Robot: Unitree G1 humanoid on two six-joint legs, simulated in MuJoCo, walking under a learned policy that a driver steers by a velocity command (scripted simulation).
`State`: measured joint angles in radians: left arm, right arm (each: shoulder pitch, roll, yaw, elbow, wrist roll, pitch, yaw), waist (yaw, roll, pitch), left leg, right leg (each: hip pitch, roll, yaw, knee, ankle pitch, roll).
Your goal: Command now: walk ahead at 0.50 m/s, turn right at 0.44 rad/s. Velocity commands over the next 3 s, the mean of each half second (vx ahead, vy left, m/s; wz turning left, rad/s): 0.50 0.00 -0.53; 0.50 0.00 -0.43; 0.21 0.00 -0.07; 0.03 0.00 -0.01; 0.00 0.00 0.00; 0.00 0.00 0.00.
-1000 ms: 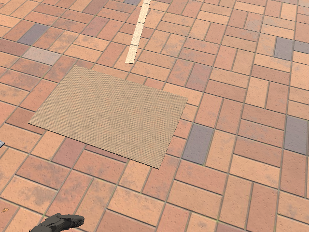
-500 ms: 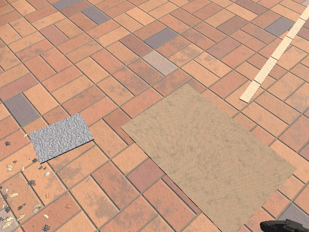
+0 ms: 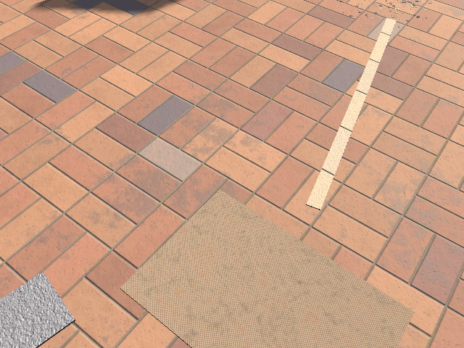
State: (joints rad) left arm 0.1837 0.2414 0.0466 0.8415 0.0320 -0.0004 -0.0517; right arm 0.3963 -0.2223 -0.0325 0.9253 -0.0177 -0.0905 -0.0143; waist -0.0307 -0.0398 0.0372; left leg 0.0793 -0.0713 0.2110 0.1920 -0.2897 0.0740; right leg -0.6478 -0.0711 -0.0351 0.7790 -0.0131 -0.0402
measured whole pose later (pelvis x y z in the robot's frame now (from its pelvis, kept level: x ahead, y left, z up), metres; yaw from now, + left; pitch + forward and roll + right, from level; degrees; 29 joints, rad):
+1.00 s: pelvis +0.53 -0.10 +0.01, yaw -31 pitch +1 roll +1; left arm 0.14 0.27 0.03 0.76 0.04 -0.02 -0.05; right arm 0.42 -0.25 -0.04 0.89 -0.02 -0.09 0.02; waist -0.06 -0.05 0.01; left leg -0.07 -0.03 0.10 0.26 -0.21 0.04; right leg -0.60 -0.04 0.04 0.81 -0.14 -0.03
